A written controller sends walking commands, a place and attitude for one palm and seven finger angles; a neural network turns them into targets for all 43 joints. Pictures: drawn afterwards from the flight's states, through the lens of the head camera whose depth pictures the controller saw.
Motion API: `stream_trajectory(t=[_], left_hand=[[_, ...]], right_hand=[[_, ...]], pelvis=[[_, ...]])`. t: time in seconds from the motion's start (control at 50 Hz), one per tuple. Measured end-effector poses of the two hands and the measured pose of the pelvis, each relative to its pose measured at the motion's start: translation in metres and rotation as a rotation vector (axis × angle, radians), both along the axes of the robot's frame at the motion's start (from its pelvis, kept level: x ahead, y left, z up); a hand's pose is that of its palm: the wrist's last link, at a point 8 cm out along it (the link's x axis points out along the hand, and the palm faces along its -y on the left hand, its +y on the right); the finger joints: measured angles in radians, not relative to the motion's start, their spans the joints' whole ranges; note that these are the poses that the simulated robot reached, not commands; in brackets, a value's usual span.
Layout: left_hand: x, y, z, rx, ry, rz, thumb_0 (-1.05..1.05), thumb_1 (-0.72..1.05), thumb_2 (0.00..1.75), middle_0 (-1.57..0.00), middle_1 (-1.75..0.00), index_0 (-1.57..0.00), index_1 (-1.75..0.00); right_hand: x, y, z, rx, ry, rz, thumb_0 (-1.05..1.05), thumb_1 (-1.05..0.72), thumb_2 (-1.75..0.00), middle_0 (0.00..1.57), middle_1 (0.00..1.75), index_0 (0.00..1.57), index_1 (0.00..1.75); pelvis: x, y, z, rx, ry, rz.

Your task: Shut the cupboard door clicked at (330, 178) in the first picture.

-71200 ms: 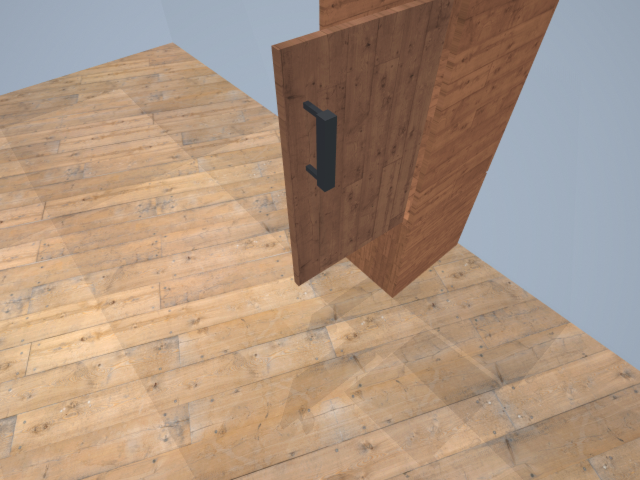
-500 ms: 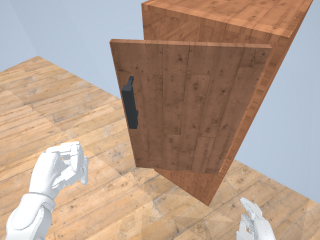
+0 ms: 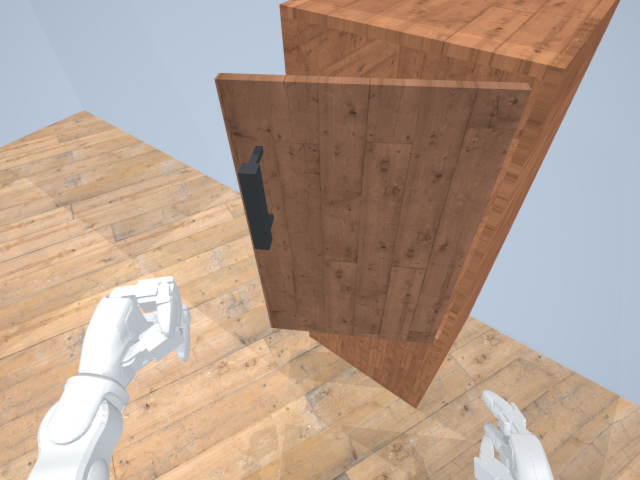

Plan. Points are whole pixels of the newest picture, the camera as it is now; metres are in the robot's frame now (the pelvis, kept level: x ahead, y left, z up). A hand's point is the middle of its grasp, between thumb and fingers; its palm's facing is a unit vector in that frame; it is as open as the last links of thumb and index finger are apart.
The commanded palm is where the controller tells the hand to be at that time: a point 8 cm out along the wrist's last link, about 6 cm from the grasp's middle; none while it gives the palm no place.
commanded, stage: bring the fist close to the handle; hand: left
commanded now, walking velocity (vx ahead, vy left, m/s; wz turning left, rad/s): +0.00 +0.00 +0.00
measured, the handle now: (260, 199) +0.47 +0.14 +0.10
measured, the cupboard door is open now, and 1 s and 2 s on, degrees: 30 30 22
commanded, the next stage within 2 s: push the door shut along its arc in 1.26 s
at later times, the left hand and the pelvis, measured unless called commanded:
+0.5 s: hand (228, 287) +0.30 +0.14 +0.11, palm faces -0.05 -1.00 -0.02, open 3.1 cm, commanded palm +0.29 +0.19 +0.11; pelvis +0.01 +0.01 +0.00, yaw -1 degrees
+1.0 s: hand (285, 240) +0.38 +0.08 +0.11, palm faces -0.05 -1.00 -0.02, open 3.1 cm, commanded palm +0.35 +0.15 +0.11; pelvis +0.01 +0.00 +0.00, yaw -2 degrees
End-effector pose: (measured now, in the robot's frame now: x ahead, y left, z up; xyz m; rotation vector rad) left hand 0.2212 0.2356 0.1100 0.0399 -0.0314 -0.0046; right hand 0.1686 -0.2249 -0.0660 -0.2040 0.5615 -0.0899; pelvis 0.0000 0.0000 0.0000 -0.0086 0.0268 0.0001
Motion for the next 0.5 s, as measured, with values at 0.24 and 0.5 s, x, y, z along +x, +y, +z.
stream_trajectory(t=[0.24,0.5], left_hand=[[0.045,-0.02,0.001,-0.02,0.007,-0.042,0.02,0.9,0.9,-1.3,-1.5,-1.3,-1.5],[0.062,-0.041,0.003,-0.02,-0.002,-0.043,0.02,0.9,0.9,-1.3,-1.5,-1.3,-1.5]], right_hand=[[-0.007,0.0,-0.003,0.011,0.033,-0.028,0.01,-0.91,-0.9,0.2,0.3,0.2,0.3],[-0.006,0.005,-0.007,0.027,0.075,-0.025,0.01,-0.91,-0.9,0.2,0.3,0.2,0.3]], pelvis=[[0.005,0.004,0.002,0.009,0.011,-0.017],[0.009,0.007,0.003,0.012,0.008,-0.018]])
